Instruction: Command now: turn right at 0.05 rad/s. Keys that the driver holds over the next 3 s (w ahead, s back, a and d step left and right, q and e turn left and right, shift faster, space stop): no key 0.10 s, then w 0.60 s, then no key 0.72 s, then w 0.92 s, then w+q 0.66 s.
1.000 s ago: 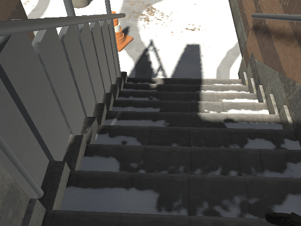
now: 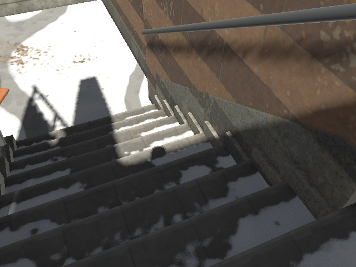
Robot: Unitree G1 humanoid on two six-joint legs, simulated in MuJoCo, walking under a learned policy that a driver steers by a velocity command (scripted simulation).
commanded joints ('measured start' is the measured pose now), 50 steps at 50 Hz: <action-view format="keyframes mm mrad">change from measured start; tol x32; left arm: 1 -39 109 38 -39 2 8 19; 50 181 123 27 23 27 -59 -27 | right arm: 1 -7 -106 -16 -30 -1 -34 2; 50 365 -27 8 131 9 -58 12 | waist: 1 20 91 27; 25 -23 -89 -9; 30 -130 384 -68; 50 33 -260 -348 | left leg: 1 -184 50 -64 -201 11 39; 10 -185 23 -64 -173 -408 104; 21 -513 63 -81 312 -191 157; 27 145 -81 112 22 133 80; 31 210 377 -705 -352 -451 298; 39 -23 106 -67 -279 733 154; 47 -65 131 -35 36 1027 160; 50 -276 -113 -90 680 -357 22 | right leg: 1 140 -87 115 -67 30 -15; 16 162 -295 517 -289 -559 -214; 25 2 -214 276 -291 -137 -154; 32 -711 -115 112 747 -177 -51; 47 88 -44 28 217 230 -45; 50 435 -423 377 19 1121 -344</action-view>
